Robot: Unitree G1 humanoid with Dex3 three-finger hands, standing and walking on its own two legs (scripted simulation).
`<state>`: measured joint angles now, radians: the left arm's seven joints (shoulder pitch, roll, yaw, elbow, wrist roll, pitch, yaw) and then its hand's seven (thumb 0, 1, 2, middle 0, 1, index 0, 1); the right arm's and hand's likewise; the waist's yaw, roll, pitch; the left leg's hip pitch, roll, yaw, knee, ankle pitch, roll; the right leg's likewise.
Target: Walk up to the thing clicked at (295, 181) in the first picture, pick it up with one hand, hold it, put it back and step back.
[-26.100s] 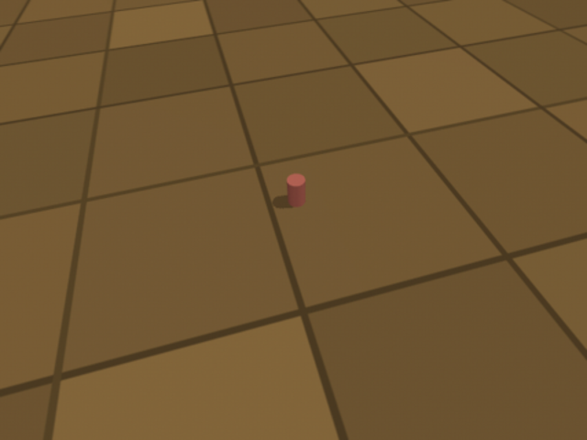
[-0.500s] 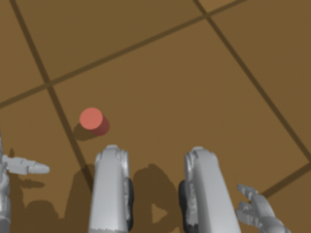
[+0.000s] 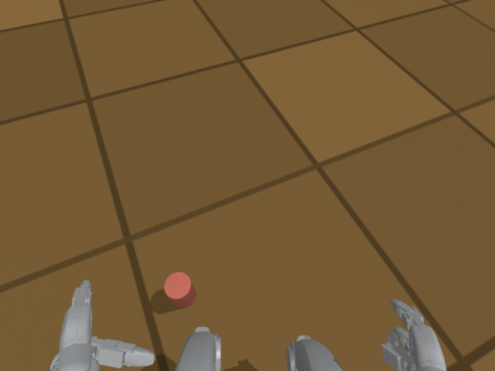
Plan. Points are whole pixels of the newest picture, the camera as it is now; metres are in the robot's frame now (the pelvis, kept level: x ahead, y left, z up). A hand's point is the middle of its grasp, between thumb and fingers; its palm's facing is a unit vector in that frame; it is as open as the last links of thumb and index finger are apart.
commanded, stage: home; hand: left
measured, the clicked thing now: (181, 290) +0.40 +0.23 -0.59
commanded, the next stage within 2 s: stand in 2.00 s
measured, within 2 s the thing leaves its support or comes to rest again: neither
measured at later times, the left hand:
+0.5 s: hand (119, 347) +0.18 +0.19 +0.01, palm faces +0.13 -0.94 -0.30, open 17.4 cm
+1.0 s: hand (129, 356) +0.17 +0.18 +0.01, palm faces +0.11 -0.95 -0.30, open 17.3 cm
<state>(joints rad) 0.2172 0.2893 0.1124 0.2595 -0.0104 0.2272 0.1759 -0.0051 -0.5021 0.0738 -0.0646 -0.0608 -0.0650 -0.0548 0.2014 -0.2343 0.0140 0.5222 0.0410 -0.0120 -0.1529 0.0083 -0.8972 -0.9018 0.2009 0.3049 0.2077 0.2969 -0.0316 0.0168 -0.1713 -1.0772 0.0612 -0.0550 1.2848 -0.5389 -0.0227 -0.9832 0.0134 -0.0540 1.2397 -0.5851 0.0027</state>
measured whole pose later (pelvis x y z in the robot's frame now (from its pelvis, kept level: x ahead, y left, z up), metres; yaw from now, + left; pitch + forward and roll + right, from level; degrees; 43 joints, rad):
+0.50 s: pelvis +0.02 +0.00 +0.06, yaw +1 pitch +8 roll -2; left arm 0.49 0.22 -0.01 -0.05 -0.01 0.29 0.15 -0.01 -0.54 0.05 -0.06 -0.06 -0.06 -0.05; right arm 0.28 -0.20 0.04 0.47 0.01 -0.09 -0.18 0.01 -0.90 -0.90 0.20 0.31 0.21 0.30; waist -0.02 0.04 -0.11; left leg -0.67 0.05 -0.03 0.98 -0.45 -0.01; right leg -0.58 0.00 -0.04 0.93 -0.49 0.01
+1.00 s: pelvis +0.00 -0.01 +0.06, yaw +1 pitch +7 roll -2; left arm 0.47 0.21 -0.02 0.00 -0.01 0.25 0.13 -0.01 -0.52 0.07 -0.06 -0.06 -0.06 -0.05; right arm 0.29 -0.21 0.03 0.50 0.01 -0.11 -0.18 0.01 -0.90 -0.90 0.20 0.30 0.21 0.30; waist -0.02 0.05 -0.10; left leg -0.65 0.05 -0.03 0.95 -0.42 -0.03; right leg -0.57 0.01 -0.04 0.92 -0.47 0.00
